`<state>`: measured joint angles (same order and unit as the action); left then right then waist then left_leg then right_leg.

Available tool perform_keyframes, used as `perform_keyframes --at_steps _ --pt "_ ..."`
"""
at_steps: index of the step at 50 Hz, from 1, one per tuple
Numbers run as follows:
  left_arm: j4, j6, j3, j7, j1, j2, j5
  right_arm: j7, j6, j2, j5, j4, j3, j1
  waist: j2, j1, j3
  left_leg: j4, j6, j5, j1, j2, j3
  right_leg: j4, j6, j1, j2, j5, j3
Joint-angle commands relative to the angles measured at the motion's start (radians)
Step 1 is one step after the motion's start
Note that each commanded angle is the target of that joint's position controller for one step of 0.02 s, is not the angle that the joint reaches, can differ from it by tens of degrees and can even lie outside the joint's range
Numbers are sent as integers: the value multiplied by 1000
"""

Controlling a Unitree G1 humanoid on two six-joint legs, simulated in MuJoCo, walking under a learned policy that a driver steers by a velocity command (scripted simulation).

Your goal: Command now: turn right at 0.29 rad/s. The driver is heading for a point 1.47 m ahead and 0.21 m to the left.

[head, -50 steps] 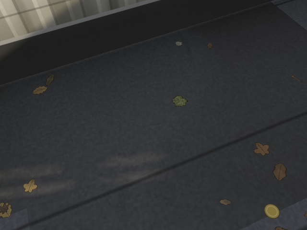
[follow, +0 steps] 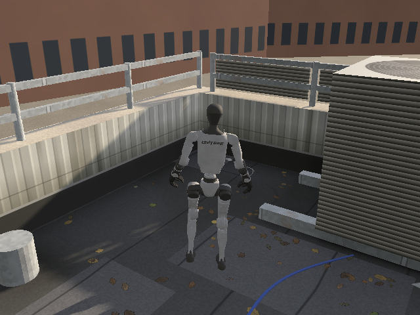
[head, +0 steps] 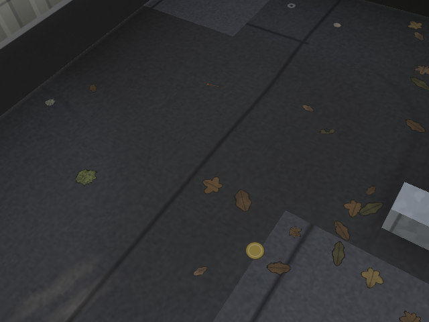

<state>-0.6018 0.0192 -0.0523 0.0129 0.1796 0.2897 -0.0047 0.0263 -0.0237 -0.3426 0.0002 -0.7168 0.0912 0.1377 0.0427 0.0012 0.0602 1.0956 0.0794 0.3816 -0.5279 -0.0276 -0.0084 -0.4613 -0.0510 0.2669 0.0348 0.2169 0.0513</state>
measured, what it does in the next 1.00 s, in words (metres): steps on the spot: left foot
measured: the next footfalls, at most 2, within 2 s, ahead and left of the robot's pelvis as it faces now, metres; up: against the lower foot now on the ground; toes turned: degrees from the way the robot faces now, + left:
left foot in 0.22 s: +0.05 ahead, +0.15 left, +0.00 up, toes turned -2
right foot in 1.20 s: +0.11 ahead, -0.11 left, +0.00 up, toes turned -3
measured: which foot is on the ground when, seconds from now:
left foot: up 0.00-0.20, down 0.22-1.00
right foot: down 0.00-0.96, up 0.98-1.00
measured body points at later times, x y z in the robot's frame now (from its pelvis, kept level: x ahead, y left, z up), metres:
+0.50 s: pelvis +0.01 +0.03 -0.01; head +0.02 +0.03 +0.44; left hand +0.15 +0.28 -0.12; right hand +0.15 -0.23 -0.11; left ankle +0.01 +0.15 -0.74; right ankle +0.01 -0.09 -0.74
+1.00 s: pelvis +0.02 +0.04 -0.01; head +0.02 +0.04 +0.44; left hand +0.11 +0.30 -0.14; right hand +0.11 -0.22 -0.13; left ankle +0.01 +0.15 -0.74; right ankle +0.01 -0.09 -0.74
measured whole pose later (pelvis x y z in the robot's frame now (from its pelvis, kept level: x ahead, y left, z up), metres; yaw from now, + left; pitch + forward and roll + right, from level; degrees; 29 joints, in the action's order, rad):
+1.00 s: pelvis +0.02 +0.04 -0.01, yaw -3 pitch -2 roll +0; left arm -0.91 0.02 -0.05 0.04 0.23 0.24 0.00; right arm 0.02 0.03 -0.24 0.00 -0.84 0.01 0.24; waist 0.00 0.00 0.02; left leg 0.53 -0.04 0.32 -0.19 0.02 0.01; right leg -0.59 0.00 0.23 0.02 0.37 0.09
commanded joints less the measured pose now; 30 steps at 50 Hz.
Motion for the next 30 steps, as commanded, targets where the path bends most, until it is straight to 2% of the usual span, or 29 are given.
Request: perform_keyframes --at_steps 1,3,6,8,9,10,11,12,13,14,15,18,24,30 --pt "55 -16 -31 11 -34 131 -4 -1 10 -46 2 63 3 -12 -173 -4 -145 -121 9 -49 12 -24 -30 117 -168 -148 -225 -363 186" --pt "46 -13 -31 10 -35 138 -6 -4 9 -36 0 68 -5 -28 -185 -19 -130 -232 6 -37 66 -28 -28 121 -173 -129 -227 -284 201" --pt "26 -10 -29 -1 -34 144 -9 -8 13 -46 5 70 -6 -29 -191 -33 -100 -356 -3 5 149 -18 -16 120 -186 -80 -230 -193 237" --pt "13 -10 -21 -7 -45 129 -4 -10 19 -41 7 65 -8 -13 -181 -23 -92 -460 -14 -19 204 -10 -12 105 -179 -63 -225 -176 259" --pt "7 -10 -14 -8 -62 113 1 -12 24 -28 4 56 -11 10 -166 1 -93 -566 -23 -92 263 -5 -4 88 -161 -48 -210 -174 255" --pt "-6 -13 -5 -10 -55 92 4 -16 30 -18 -7 48 -17 33 -140 22 -97 -702 -37 -241 349 -9 -8 78 -125 -22 -188 -160 244" --pt "-19 -22 3 -10 -19 69 -7 -14 36 -46 -21 49 -17 48 -92 10 -127 -715 -55 -399 444 -64 -71 57 -73 10 -151 -105 225" --pt "-30 -31 -1 -16 33 76 -24 -10 37 -114 -24 59 -5 47 21 -39 -139 -664 -95 -554 479 -140 -121 6 -27 42 -78 -5 157" --pt "-35 -32 1 -14 40 59 -21 -16 38 -94 -16 43 -7 12 115 -62 -141 -668 -142 -373 365 -135 -130 25 13 -28 -32 51 83" --pt "-41 -29 -3 -11 -9 88 -23 -24 43 -43 -13 61 -21 -17 77 -28 -108 -687 -137 -260 318 -101 -112 14 30 -54 -34 31 82" --pt "-37 -23 -8 -8 -40 93 -17 -25 48 -33 -18 56 -25 -15 64 -15 -96 -688 -117 -219 302 -84 -95 0 25 -53 -34 7 81" --pt "-46 -6 -8 -2 -34 74 -12 -23 65 -33 -17 48 -32 15 32 -7 -82 -670 -95 -224 302 -63 -71 1 8 -46 -46 -61 100" --pt "-87 -9 -10 2 -9 56 -7 -13 60 -23 -14 47 -43 33 -32 2 -76 -651 -100 -227 314 -49 -60 1 20 -41 -48 -97 101" --pt "-125 -8 -14 12 13 56 -6 -15 62 -13 -12 33 -51 39 -52 -1 -72 -653 -106 -234 307 -38 -54 0 32 -66 -52 -132 103"
Keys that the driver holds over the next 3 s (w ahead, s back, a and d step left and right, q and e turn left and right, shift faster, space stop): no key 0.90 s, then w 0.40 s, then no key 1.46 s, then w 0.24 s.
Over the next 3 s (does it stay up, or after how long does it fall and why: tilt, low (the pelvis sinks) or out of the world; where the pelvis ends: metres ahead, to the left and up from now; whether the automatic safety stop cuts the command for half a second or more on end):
stays up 0.35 -0.01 -0.01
